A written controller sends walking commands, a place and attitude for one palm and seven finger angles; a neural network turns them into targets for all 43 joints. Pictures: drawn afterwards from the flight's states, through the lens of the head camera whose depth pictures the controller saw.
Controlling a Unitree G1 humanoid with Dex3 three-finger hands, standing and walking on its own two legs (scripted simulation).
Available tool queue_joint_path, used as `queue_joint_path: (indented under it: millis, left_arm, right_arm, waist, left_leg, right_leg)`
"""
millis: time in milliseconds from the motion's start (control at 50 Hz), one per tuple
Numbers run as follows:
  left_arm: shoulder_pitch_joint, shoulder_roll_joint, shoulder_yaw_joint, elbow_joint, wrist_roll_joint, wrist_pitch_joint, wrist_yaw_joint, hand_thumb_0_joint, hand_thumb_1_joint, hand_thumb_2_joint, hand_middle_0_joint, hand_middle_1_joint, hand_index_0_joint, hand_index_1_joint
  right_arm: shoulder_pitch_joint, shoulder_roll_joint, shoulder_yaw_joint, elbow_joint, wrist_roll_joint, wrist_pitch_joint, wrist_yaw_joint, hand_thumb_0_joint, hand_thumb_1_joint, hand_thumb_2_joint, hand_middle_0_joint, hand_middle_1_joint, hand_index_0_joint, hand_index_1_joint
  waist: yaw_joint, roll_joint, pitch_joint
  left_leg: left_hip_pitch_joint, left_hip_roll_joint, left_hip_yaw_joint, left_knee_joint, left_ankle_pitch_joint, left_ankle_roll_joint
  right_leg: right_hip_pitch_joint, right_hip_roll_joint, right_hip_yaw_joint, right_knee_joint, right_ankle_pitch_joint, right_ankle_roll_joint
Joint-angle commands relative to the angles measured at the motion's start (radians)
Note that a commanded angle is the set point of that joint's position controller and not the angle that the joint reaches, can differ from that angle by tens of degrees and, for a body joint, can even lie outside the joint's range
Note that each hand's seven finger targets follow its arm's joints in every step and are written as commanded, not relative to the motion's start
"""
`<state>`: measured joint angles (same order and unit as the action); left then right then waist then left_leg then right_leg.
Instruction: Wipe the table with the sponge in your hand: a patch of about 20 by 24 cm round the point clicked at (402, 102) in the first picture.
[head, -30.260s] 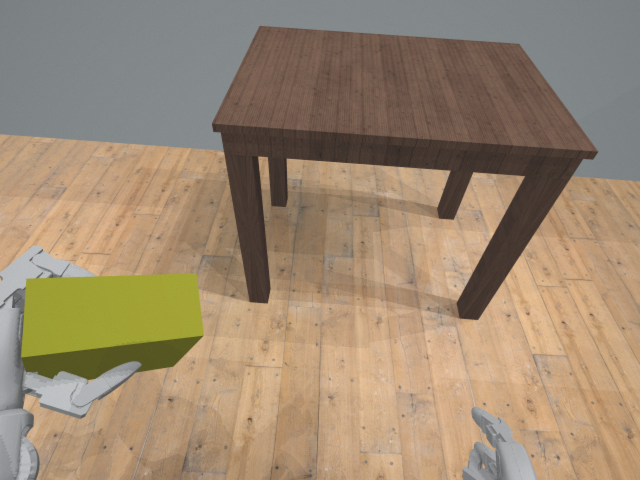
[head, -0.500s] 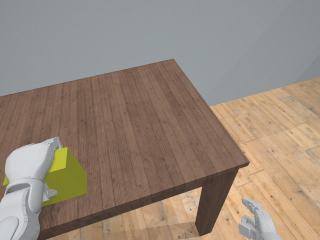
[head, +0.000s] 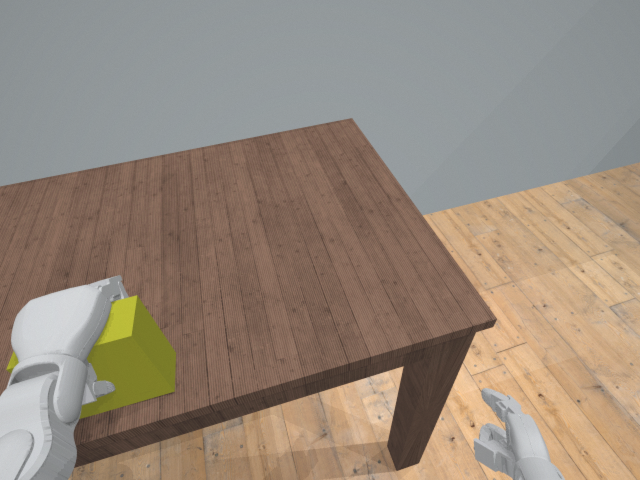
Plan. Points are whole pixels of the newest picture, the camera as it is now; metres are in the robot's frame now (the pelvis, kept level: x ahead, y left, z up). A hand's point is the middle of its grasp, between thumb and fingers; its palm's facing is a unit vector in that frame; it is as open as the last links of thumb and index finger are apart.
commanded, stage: lift the sponge slowly off the table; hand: left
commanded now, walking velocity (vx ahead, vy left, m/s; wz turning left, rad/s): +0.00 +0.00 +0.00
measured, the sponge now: (112, 369) +0.21 +0.31 +0.03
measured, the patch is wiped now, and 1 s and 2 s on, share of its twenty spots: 1.00 1.00 1.00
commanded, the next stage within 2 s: bring the sponge back beside the body in 1.74 s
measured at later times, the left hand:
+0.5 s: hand (92, 333) +0.22 +0.30 +0.11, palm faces +0.06 -0.07 -1.00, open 10.3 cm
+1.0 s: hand (84, 312) +0.22 +0.30 +0.14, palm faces +0.07 -0.05 -1.00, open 10.3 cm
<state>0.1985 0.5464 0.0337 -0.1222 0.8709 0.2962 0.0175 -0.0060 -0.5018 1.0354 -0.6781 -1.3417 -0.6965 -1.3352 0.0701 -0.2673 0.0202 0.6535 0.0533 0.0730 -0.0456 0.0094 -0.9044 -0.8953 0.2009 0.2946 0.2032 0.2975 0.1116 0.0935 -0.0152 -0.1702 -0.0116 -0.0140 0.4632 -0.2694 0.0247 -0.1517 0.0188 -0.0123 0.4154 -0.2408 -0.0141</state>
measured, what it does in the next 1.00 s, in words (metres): stands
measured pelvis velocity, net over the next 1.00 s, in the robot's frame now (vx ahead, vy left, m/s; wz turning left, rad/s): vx -0.01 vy -0.01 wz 0.01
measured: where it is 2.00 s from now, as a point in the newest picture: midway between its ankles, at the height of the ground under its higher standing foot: outside the picture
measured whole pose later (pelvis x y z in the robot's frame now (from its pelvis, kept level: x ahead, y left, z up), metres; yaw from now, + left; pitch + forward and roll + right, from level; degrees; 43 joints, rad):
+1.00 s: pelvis -0.01 -0.01 +0.00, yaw +1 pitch -3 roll +0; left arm 0.07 0.61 0.02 -0.20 0.83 0.37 -0.09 0.00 -0.52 1.04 -0.70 -1.32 -0.72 -1.31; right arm 0.03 -0.29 0.04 0.66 0.06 0.06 -0.05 0.01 -0.90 -0.90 0.20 0.29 0.20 0.30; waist 0.13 0.12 0.00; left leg -0.12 -0.01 -0.03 0.40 -0.22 0.01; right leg -0.11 0.02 -0.02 0.38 -0.21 -0.03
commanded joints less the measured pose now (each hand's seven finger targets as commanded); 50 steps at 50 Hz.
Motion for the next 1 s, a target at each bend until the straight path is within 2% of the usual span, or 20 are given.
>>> queue_joint_path:
  millis: [0, 20, 80, 120, 160, 220, 280, 360, 420, 440, 520, 580, 620, 700, 720, 740, 760, 900, 920, 980]
  left_arm:
    - [-0.173, 0.241, 0.155, -0.157, 0.010, -0.022, 0.036, 0.000, 0.100, 1.300, -1.200, -1.600, -1.200, -1.600]
    - [-0.208, 0.263, 0.171, -0.194, 0.015, -0.027, 0.037, 0.000, 0.100, 1.300, -1.200, -1.600, -1.200, -1.600]
    - [-0.174, 0.221, 0.140, -0.199, 0.010, -0.034, 0.041, 0.000, 0.100, 1.300, -1.200, -1.600, -1.200, -1.600]
    - [-0.223, 0.252, 0.160, -0.241, 0.012, -0.035, 0.045, 0.000, 0.100, 1.300, -1.200, -1.600, -1.200, -1.600]
    - [-0.248, 0.228, 0.134, -0.206, 0.019, -0.031, 0.046, 0.000, 0.100, 1.300, -1.200, -1.600, -1.200, -1.600]
    - [-0.258, 0.287, 0.184, -0.242, 0.022, -0.026, 0.047, 0.000, 0.100, 1.300, -1.200, -1.600, -1.200, -1.600]
    - [-0.213, 0.278, 0.184, -0.243, 0.020, -0.023, 0.046, 0.000, 0.100, 1.300, -1.200, -1.600, -1.200, -1.600]
    - [-0.246, 0.236, 0.137, -0.266, 0.020, 0.004, 0.036, 0.000, 0.100, 1.300, -1.200, -1.600, -1.200, -1.600]
    - [-0.241, 0.266, 0.162, -0.311, 0.016, 0.026, 0.026, 0.000, 0.100, 1.300, -1.200, -1.600, -1.200, -1.600]
    - [-0.260, 0.236, 0.126, -0.296, 0.021, 0.034, 0.020, 0.000, 0.100, 1.300, -1.200, -1.600, -1.200, -1.600]
    - [-0.308, 0.278, 0.149, -0.313, 0.023, 0.053, 0.005, 0.000, 0.100, 1.300, -1.200, -1.600, -1.200, -1.600]
    - [-0.328, 0.247, 0.109, -0.279, 0.026, 0.059, -0.008, 0.000, 0.100, 1.300, -1.200, -1.600, -1.200, -1.600]
    - [-0.344, 0.293, 0.149, -0.309, 0.027, 0.063, -0.013, 0.000, 0.100, 1.300, -1.200, -1.600, -1.200, -1.600]
    - [-0.344, 0.299, 0.151, -0.261, 0.020, 0.069, -0.024, 0.000, 0.100, 1.300, -1.200, -1.600, -1.200, -1.600]
    - [-0.364, 0.315, 0.164, -0.288, 0.021, 0.076, -0.029, 0.000, 0.100, 1.300, -1.200, -1.600, -1.200, -1.600]
    - [-0.378, 0.287, 0.135, -0.284, 0.015, 0.075, -0.034, 0.000, 0.100, 1.300, -1.200, -1.600, -1.200, -1.600]
    - [-0.368, 0.326, 0.170, -0.246, 0.014, 0.075, -0.033, 0.000, 0.100, 1.300, -1.200, -1.600, -1.200, -1.600]
    - [-0.366, 0.309, 0.151, -0.287, -0.007, 0.065, -0.061, 0.000, 0.100, 1.300, -1.200, -1.600, -1.200, -1.600]
    - [-0.390, 0.330, 0.172, -0.309, -0.007, 0.067, -0.062, 0.000, 0.100, 1.300, -1.200, -1.600, -1.200, -1.600]
    - [-0.416, 0.353, 0.181, -0.237, 0.001, 0.063, -0.063, 0.000, 0.100, 1.300, -1.200, -1.600, -1.200, -1.600]
  right_arm:
    - [-0.170, -0.116, -0.042, -0.155, -0.007, -0.056, -0.011, 0.000, -0.900, -0.900, 0.200, 0.300, 0.200, 0.300]
    - [-0.199, -0.114, -0.036, -0.163, -0.005, -0.063, -0.011, 0.000, -0.900, -0.900, 0.200, 0.300, 0.200, 0.300]
    - [-0.172, -0.111, -0.045, -0.159, -0.009, -0.071, -0.010, 0.000, -0.900, -0.900, 0.200, 0.300, 0.200, 0.300]
    - [-0.207, -0.109, -0.037, -0.165, -0.007, -0.078, -0.011, 0.000, -0.900, -0.900, 0.200, 0.300, 0.200, 0.300]
    - [-0.179, -0.109, -0.041, -0.151, -0.008, -0.081, -0.013, 0.000, -0.900, -0.900, 0.200, 0.300, 0.200, 0.300]
    - [-0.215, -0.113, -0.037, -0.156, -0.007, -0.081, -0.012, 0.000, -0.900, -0.900, 0.200, 0.300, 0.200, 0.300]
    - [-0.188, -0.113, -0.043, -0.147, -0.013, -0.075, -0.006, 0.000, -0.900, -0.900, 0.200, 0.300, 0.200, 0.300]
    - [-0.205, -0.105, -0.035, -0.151, -0.008, -0.073, 0.001, 0.000, -0.900, -0.900, 0.200, 0.300, 0.200, 0.300]
    - [-0.253, -0.107, -0.028, -0.169, -0.005, -0.069, 0.004, 0.000, -0.900, -0.900, 0.200, 0.300, 0.200, 0.300]
    - [-0.231, -0.103, -0.025, -0.166, -0.009, -0.067, 0.002, 0.000, -0.900, -0.900, 0.200, 0.300, 0.200, 0.300]
    - [-0.270, -0.109, -0.020, -0.168, -0.003, -0.060, -0.001, 0.000, -0.900, -0.900, 0.200, 0.300, 0.200, 0.300]
    - [-0.244, -0.107, -0.020, -0.159, -0.006, -0.056, -0.004, 0.000, -0.900, -0.900, 0.200, 0.300, 0.200, 0.300]
    - [-0.277, -0.108, -0.015, -0.170, -0.003, -0.060, -0.006, 0.000, -0.900, -0.900, 0.200, 0.300, 0.200, 0.300]
    - [-0.243, -0.110, -0.018, -0.156, -0.004, -0.047, -0.005, 0.000, -0.900, -0.900, 0.200, 0.300, 0.200, 0.300]
    - [-0.283, -0.109, -0.010, -0.170, 0.000, -0.054, -0.005, 0.000, -0.900, -0.900, 0.200, 0.300, 0.200, 0.300]
    - [-0.259, -0.105, -0.010, -0.172, -0.002, -0.055, -0.008, 0.000, -0.900, -0.900, 0.200, 0.300, 0.200, 0.300]
    - [-0.248, -0.112, -0.014, -0.158, -0.001, -0.054, -0.008, 0.000, -0.900, -0.900, 0.200, 0.300, 0.200, 0.300]
    - [-0.244, -0.110, -0.017, -0.173, 0.000, -0.059, -0.007, 0.000, -0.900, -0.900, 0.200, 0.300, 0.200, 0.300]
    - [-0.281, -0.107, -0.009, -0.184, 0.005, -0.068, -0.010, 0.000, -0.900, -0.900, 0.200, 0.300, 0.200, 0.300]
    - [-0.235, -0.119, -0.018, -0.166, -0.001, -0.065, -0.017, 0.000, -0.900, -0.900, 0.200, 0.300, 0.200, 0.300]
  waist:
    - [0.005, -0.018, -0.130]
    - [0.008, -0.004, -0.141]
    - [0.010, -0.005, -0.156]
    - [0.009, 0.021, -0.155]
    - [-0.002, -0.015, -0.144]
    - [0.013, 0.003, -0.161]
    - [0.021, 0.007, -0.179]
    - [0.006, 0.012, -0.153]
    - [0.023, 0.017, -0.157]
    - [0.017, 0.003, -0.157]
    - [0.017, 0.006, -0.156]
    - [0.013, -0.001, -0.158]
    - [0.020, 0.007, -0.176]
    - [0.014, -0.018, -0.157]
    - [0.019, 0.018, -0.159]
    - [0.015, -0.004, -0.173]
    - [0.015, -0.003, -0.163]
    - [0.015, 0.003, -0.170]
    - [0.018, -0.003, -0.176]
    - [0.016, -0.028, -0.167]
  left_leg:
    - [0.033, -0.015, -0.041, -0.063, 0.252, 0.026]
    - [0.047, -0.016, -0.051, -0.066, 0.255, 0.025]
    - [0.057, -0.014, -0.046, -0.065, 0.286, 0.025]
    - [0.069, -0.015, -0.056, -0.074, 0.275, 0.024]
    - [0.066, -0.013, -0.049, -0.073, 0.283, 0.024]
    - [0.077, -0.016, -0.058, -0.081, 0.293, 0.024]
    - [0.082, -0.015, -0.052, -0.079, 0.336, 0.022]
    - [0.084, -0.010, -0.050, -0.086, 0.337, 0.018]
    - [0.084, -0.012, -0.061, -0.099, 0.327, 0.020]
    - [0.076, -0.012, -0.050, -0.098, 0.323, 0.019]
    - [0.087, -0.013, -0.059, -0.106, 0.300, 0.022]
    - [0.090, -0.014, -0.051, -0.108, 0.314, 0.021]
    - [0.097, -0.016, -0.057, -0.108, 0.311, 0.023]
    - [0.079, -0.017, -0.048, -0.108, 0.303, 0.021]
    - [0.082, -0.019, -0.055, -0.110, 0.293, 0.021]
    - [0.082, -0.021, -0.044, -0.103, 0.297, 0.023]
    - [0.073, -0.018, -0.050, -0.106, 0.291, 0.020]
    - [0.075, -0.022, -0.049, -0.099, 0.293, 0.023]
    - [0.078, -0.021, -0.058, -0.100, 0.277, 0.025]
    - [0.064, -0.024, -0.048, -0.096, 0.269, 0.025]
  right_leg:
    - [0.057, 0.012, 0.039, -0.066, 0.182, -0.053]
    - [0.062, 0.023, 0.065, -0.068, 0.177, -0.063]
    - [0.075, 0.015, 0.031, -0.064, 0.205, -0.055]
    - [0.075, 0.023, 0.062, -0.071, 0.191, -0.064]
    - [0.065, 0.016, 0.036, -0.074, 0.193, -0.057]
    - [0.094, 0.023, 0.067, -0.076, 0.207, -0.068]
    - [0.117, 0.015, 0.043, -0.069, 0.256, -0.063]
    - [0.096, 0.015, 0.041, -0.076, 0.244, -0.062]
    - [0.111, 0.023, 0.070, -0.076, 0.233, -0.071]
    - [0.111, 0.014, 0.036, -0.072, 0.226, -0.065]
    - [0.105, 0.022, 0.077, -0.086, 0.206, -0.072]
    - [0.109, 0.013, 0.044, -0.088, 0.219, -0.064]
    - [0.115, 0.021, 0.079, -0.086, 0.217, -0.072]
    - [0.114, 0.008, 0.055, -0.089, 0.218, -0.061]
    - [0.108, 0.018, 0.086, -0.093, 0.201, -0.073]
    - [0.116, 0.008, 0.056, -0.084, 0.206, -0.065]
    - [0.111, 0.008, 0.062, -0.089, 0.197, -0.064]
    - [0.109, 0.003, 0.052, -0.085, 0.215, -0.057]
    - [0.101, 0.014, 0.084, -0.087, 0.190, -0.066]
    - [0.101, 0.004, 0.061, -0.089, 0.187, -0.059]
